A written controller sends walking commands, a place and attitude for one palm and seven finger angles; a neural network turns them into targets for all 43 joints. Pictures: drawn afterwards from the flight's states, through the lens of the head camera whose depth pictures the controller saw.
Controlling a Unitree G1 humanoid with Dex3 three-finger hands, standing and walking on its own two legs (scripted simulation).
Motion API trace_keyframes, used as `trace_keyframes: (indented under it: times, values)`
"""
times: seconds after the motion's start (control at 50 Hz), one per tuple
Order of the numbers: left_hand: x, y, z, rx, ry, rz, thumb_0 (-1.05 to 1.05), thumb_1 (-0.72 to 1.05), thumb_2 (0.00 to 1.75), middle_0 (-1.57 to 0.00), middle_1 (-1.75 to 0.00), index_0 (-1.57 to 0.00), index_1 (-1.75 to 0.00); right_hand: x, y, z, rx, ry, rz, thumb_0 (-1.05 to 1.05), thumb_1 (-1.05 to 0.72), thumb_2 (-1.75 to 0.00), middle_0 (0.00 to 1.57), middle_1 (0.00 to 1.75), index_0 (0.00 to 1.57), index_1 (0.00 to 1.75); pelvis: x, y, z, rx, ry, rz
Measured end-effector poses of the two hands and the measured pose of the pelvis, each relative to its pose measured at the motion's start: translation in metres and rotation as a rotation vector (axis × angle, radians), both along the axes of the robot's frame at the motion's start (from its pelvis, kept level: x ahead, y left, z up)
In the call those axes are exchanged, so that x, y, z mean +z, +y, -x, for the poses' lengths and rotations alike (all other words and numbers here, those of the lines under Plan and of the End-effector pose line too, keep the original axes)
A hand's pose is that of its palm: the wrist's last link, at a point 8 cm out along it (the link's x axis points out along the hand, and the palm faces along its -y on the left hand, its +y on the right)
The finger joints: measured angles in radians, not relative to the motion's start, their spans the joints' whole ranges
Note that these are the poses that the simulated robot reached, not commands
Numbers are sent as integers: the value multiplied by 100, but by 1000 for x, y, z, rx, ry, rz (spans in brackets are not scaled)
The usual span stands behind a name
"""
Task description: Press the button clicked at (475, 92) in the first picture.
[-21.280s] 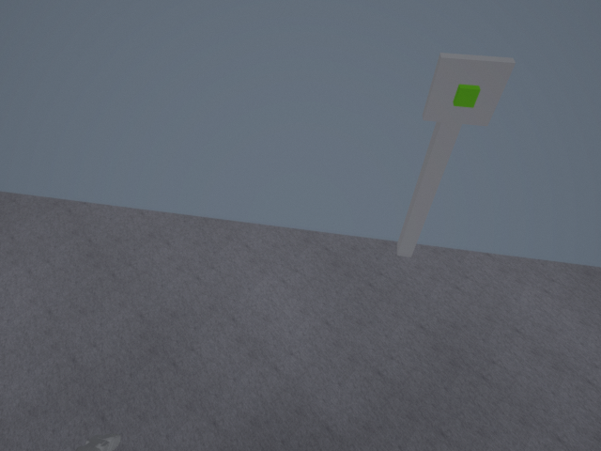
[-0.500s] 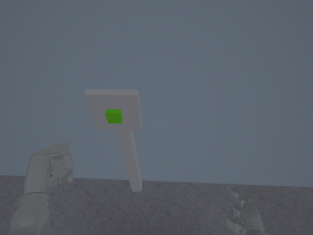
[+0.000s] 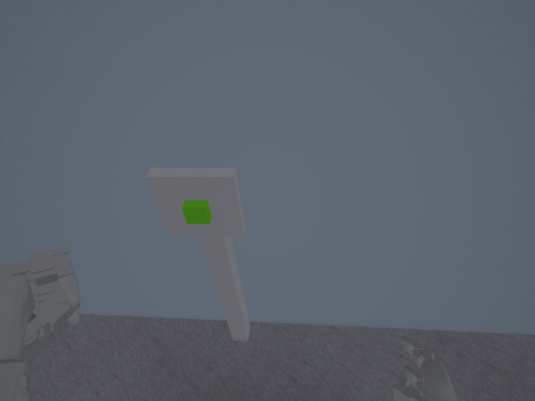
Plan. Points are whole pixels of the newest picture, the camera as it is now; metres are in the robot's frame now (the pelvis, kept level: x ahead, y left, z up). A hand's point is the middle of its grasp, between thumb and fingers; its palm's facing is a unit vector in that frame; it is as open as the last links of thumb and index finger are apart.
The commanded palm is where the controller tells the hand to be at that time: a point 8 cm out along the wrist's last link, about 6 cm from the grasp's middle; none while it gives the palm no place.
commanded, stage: draw the hand back to the body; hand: left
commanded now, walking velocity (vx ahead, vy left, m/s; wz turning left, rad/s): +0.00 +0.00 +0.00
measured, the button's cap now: (197, 211) +0.48 +0.23 -0.01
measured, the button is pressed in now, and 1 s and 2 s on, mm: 0 0 0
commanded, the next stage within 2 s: step back with the hand held close in 0.14 s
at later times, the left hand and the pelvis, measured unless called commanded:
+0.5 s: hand (79, 299) +0.18 +0.24 +0.16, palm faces +0.32 -0.81 -0.49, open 3.1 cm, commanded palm +0.12 +0.28 +0.17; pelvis -0.02 +0.00 +0.00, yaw -1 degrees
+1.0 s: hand out of the picture +0.08 +0.28 +0.16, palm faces +0.37 -0.78 -0.51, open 3.1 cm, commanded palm +0.02 +0.32 +0.17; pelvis -0.10 +0.04 -0.01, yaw +2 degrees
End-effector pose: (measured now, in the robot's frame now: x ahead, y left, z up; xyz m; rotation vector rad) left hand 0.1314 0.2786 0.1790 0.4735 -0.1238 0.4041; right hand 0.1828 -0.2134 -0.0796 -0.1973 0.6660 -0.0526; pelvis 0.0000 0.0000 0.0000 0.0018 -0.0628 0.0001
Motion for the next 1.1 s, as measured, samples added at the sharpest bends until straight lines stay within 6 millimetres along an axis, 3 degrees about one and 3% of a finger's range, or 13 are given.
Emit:
trace_keyframes:
  times: [0.12, 0.36, 0.58, 0.8, 1.1]
  values:
    - [-8, -6, 0, -3, 14, 27, 2, 89, 89, -131, -150, -130, -150, 1, -8, 3, -11, -4, 14, 1, -91, -90, 20, 30, 20, 30, 0, -5, 3, 1, -5, 0]
    - [6, -7, -4, -40, -27, -46, 2, 89, 89, -131, -150, -130, -150, 3, -16, 7, -32, 3, 19, 1, -91, -90, 20, 30, 21, 30, 0, -7, 7, 0, 16, 15]
    - [-2, 6, -2, -122, 55, -84, 2, 89, 89, -131, -150, -130, -150, 2, -19, 40, -132, 90, 45, 1, -91, -90, 20, 30, 20, 30, -1, 13, 25, -25, 61, 15]
    - [-1, 31, 34, -132, 0, -98, 2, 89, 89, -131, -150, -130, -150, 5, 8, 79, -125, 78, 57, 1, -91, -90, 20, 30, 20, 30, -5, 33, 62, -20, 61, 36]
    - [-4, 48, 109, -51, -91, -86, 2, 89, 89, -131, -150, -130, -150, -9, 31, 121, -40, 85, 79, 1, -90, -90, 20, 30, 21, 30, -16, 45, 111, 22, 49, 54]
